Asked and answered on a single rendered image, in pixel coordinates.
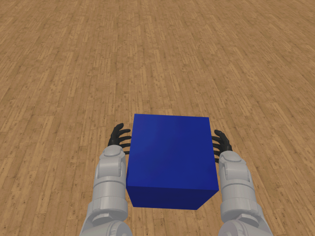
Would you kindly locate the left robot hand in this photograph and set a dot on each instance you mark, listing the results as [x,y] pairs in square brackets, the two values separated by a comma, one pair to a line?
[115,140]

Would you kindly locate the right robot upper arm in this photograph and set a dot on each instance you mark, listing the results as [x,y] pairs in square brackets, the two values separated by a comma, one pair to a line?
[239,228]

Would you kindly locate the robot right forearm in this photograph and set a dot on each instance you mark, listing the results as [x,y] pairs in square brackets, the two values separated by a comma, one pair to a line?
[238,194]

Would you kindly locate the left robot upper arm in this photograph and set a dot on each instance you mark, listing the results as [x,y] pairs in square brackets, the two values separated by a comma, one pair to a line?
[113,228]

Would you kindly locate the robot left forearm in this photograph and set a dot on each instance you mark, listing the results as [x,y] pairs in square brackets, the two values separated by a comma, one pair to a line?
[109,190]

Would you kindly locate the right robot hand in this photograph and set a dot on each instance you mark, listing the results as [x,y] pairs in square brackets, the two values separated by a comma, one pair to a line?
[224,144]

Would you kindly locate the carton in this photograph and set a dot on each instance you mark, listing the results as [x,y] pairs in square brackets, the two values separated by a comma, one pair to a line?
[171,162]

